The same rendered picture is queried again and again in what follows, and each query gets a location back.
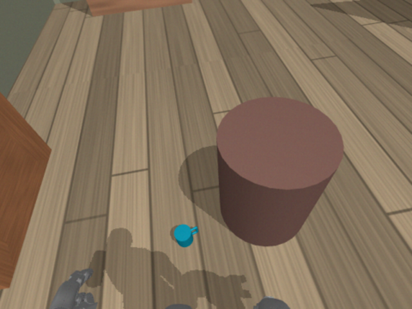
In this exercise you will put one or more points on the mug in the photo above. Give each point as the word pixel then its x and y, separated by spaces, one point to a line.
pixel 184 236

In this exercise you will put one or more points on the left robot hand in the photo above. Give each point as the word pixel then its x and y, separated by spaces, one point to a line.
pixel 67 295

